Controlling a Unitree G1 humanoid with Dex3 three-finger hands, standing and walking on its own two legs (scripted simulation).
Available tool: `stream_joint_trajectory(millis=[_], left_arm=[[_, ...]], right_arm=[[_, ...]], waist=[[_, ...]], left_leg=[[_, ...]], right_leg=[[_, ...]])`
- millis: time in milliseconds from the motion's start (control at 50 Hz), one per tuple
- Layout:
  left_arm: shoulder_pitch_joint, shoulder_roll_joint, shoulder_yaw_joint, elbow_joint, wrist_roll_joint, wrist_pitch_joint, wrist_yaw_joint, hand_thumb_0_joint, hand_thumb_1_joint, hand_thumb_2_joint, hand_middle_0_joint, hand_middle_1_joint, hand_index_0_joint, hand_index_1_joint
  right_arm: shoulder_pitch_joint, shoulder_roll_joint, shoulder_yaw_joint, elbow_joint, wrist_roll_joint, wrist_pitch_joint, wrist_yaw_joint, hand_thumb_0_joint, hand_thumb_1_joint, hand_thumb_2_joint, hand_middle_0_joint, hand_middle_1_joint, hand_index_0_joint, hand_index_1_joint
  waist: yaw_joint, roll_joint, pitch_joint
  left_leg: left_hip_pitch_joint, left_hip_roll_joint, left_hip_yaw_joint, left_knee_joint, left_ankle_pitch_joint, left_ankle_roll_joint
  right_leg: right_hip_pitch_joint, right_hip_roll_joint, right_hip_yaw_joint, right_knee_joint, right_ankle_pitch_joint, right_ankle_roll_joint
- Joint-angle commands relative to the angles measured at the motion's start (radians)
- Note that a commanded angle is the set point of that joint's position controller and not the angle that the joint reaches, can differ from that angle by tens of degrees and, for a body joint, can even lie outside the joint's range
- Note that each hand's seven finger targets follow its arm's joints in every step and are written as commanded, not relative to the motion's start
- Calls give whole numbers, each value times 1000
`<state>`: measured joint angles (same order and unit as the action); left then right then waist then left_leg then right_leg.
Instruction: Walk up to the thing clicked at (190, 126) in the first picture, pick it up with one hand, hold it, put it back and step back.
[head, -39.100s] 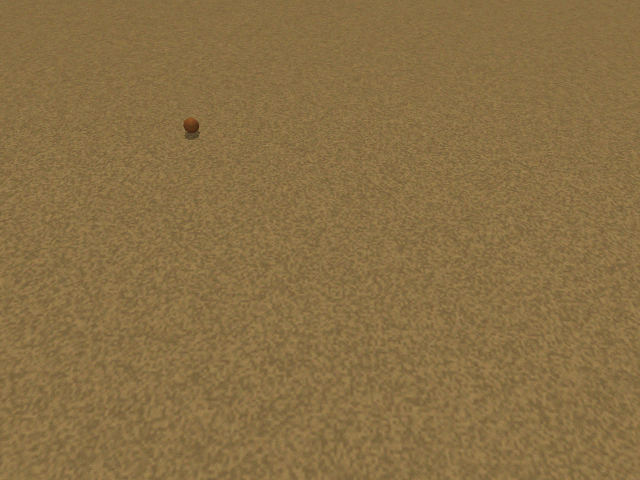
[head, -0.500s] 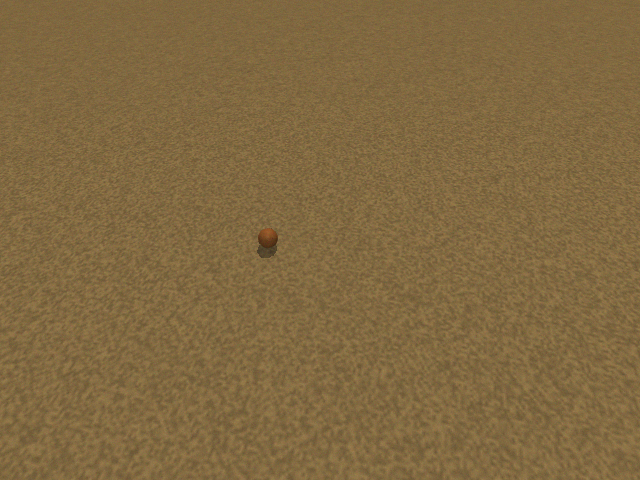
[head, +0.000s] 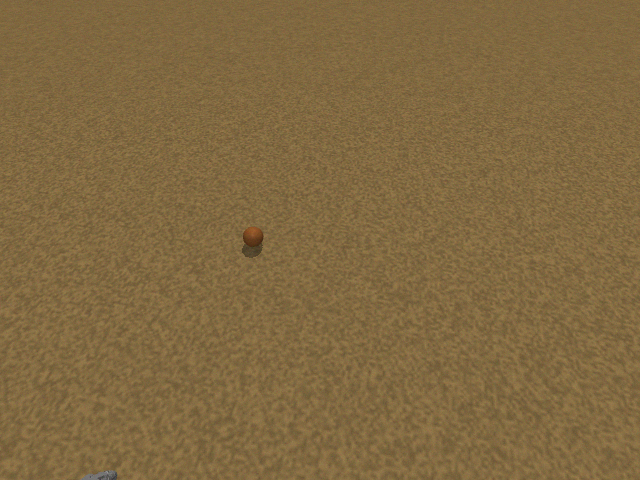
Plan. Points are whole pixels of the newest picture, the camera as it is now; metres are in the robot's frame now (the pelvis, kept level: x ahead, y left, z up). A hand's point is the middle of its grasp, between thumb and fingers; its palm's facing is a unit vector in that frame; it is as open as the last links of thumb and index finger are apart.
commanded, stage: step back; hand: left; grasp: from above
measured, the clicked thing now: (253, 236) +1.10 +0.26 -0.72
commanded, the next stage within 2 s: stand in 0.14 s
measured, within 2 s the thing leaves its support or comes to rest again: neither
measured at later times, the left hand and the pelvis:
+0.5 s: hand out of the picture +0.12 +0.25 -0.13, palm faces -0.01 -0.95 -0.32, open 7.3 cm; pelvis +0.02 +0.01 +0.02, yaw +0 degrees
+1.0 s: hand out of the picture +0.07 +0.24 -0.13, palm faces -0.02 -0.94 -0.35, open 7.3 cm; pelvis +0.01 -0.01 +0.02, yaw +1 degrees
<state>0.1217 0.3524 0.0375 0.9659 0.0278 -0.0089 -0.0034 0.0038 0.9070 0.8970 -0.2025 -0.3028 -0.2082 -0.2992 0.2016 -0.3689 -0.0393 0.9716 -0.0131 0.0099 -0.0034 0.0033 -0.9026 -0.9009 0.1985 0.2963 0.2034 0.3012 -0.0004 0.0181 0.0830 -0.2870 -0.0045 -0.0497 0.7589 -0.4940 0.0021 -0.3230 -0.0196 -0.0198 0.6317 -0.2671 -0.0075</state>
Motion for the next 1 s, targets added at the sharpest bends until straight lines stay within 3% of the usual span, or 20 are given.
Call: stream_joint_trajectory(millis=[0,20,40,60,80,100,120,140,180,260,400,480,620,720,740,800,820,900,920,980], left_arm=[[-112,280,69,-75,-3,-28,15,0,900,900,-200,-300,-200,-300],[-107,269,62,-66,-7,-25,13,0,900,900,-200,-300,-200,-300],[-96,257,56,-63,-10,-25,11,0,900,900,-200,-300,-200,-300],[-93,229,49,-66,-15,-25,11,0,900,900,-200,-300,-200,-300],[-81,203,41,-62,-25,-22,10,0,900,900,-200,-300,-200,-300],[-85,222,50,-41,-33,-22,12,0,900,900,-200,-300,-200,-300],[-41,182,25,-5,-44,-23,11,0,900,900,-200,-300,-200,-300],[-70,195,27,4,-38,-27,8,0,900,900,-200,-300,-200,-300],[-77,198,23,21,-35,-29,6,0,900,900,-200,-300,-200,-300],[-98,196,12,48,-32,-29,8,0,900,900,-200,-300,-200,-300],[-105,200,2,95,-27,-30,6,0,900,900,-200,-300,-200,-300],[-108,204,1,108,-24,-34,9,0,900,900,-200,-300,-200,-300],[-103,212,1,123,-21,-35,8,0,900,900,-200,-300,-200,-300],[-96,221,-1,128,-21,-40,9,0,900,900,-200,-300,-200,-300],[-87,213,-4,131,-22,-39,8,0,900,900,-200,-300,-200,-300],[-91,223,0,129,-20,-39,9,0,900,900,-200,-300,-200,-300],[-79,220,-1,133,-23,-38,9,0,900,900,-200,-300,-200,-300],[-74,229,-1,133,-21,-33,8,0,900,900,-200,-300,-200,-300],[-79,229,1,130,-21,-34,8,0,900,900,-200,-300,-200,-300],[-70,224,0,131,-21,-31,7,0,900,900,-200,-300,-200,-300]], right_arm=[[74,-186,-47,4,-3,-25,-12,0,-900,-900,200,300,200,300],[63,-183,-46,8,-7,-30,-13,0,-900,-900,200,300,200,300],[56,-186,-45,12,-10,-37,-15,0,-900,-900,200,300,200,300],[49,-204,-46,11,-18,-46,-20,0,-900,-900,200,300,200,300],[5,-230,-47,3,-20,-54,-21,0,-900,-900,200,300,200,300],[-59,-255,-48,-1,-7,-54,-15,0,-900,-900,200,300,200,300],[-95,-229,-37,-4,-5,-62,-9,0,-900,-900,200,300,200,300],[-93,-211,-32,6,1,-66,-7,0,-900,-900,200,300,200,300],[-76,-198,-20,25,4,-66,-9,0,-900,-900,200,300,200,300],[-104,-201,-17,47,10,-61,-10,0,-900,-900,200,300,200,300],[-144,-189,-9,72,11,-53,-9,0,-900,-900,200,300,200,300],[-152,-188,-10,82,9,-50,-8,0,-900,-900,200,300,200,300],[-168,-186,-7,97,7,-47,-1,0,-900,-900,200,300,200,300],[-161,-179,-5,104,5,-45,4,0,-900,-900,200,300,200,300],[-163,-181,-4,108,7,-43,5,0,-900,-900,200,300,200,300],[-150,-183,-5,110,4,-45,5,0,-900,-900,200,300,200,300],[-157,-184,-4,114,5,-44,5,0,-900,-900,200,300,200,300],[-135,-178,-2,119,3,-40,7,0,-900,-900,200,300,200,300],[-124,-183,-3,118,2,-41,6,0,-900,-900,200,300,200,300],[-121,-184,-1,122,2,-41,4,0,-900,-900,200,300,200,300]], waist=[[-20,-183,-63],[-17,-168,-78],[-15,-154,-111],[-12,-108,-145],[12,-50,-160],[34,-17,-144],[43,-10,-163],[24,-11,-165],[9,23,-180],[5,31,-167],[1,13,-128],[-2,-10,-129],[3,-8,-98],[0,-39,-118],[5,-26,-97],[-1,-18,-121],[10,-19,-103],[6,-30,-74],[0,-19,-101],[7,-19,-89]], left_leg=[[41,16,18,-140,129,14],[77,25,2,-218,197,17],[123,50,-32,-279,275,27],[138,108,-106,-324,401,46],[110,168,-177,-341,505,76],[43,167,-165,-295,563,87],[45,163,-167,-315,501,79],[75,140,-116,-332,522,58],[136,128,-88,-353,581,33],[165,132,-70,-385,644,24],[167,132,-55,-459,521,16],[191,132,-47,-474,515,12],[175,128,-50,-516,379,9],[187,126,-46,-507,370,10],[173,120,-47,-511,338,10],[173,130,-49,-512,369,12],[163,122,-50,-512,347,10],[154,117,-48,-509,289,12],[154,126,-52,-511,311,15],[144,121,-50,-512,301,11]], right_leg=[[-19,-216,250,-244,-71,-122],[-9,-194,226,-217,-7,-99],[13,-177,197,-169,120,-79],[36,-146,156,-93,244,-56],[70,-90,108,-50,256,-30],[130,-60,70,-68,186,-17],[195,-82,101,-138,201,-20],[214,-97,109,-146,256,-25],[211,-103,108,-146,327,-39],[251,-102,92,-192,380,-31],[266,-106,90,-274,324,-16],[263,-118,93,-294,341,-16],[229,-113,99,-339,210,-11],[231,-120,106,-354,200,-13],[210,-117,109,-369,155,-8],[239,-120,104,-347,203,-15],[222,-118,109,-362,177,-12],[181,-116,121,-386,47,-13],[209,-115,114,-364,95,-15],[197,-113,118,-368,83,-14]])
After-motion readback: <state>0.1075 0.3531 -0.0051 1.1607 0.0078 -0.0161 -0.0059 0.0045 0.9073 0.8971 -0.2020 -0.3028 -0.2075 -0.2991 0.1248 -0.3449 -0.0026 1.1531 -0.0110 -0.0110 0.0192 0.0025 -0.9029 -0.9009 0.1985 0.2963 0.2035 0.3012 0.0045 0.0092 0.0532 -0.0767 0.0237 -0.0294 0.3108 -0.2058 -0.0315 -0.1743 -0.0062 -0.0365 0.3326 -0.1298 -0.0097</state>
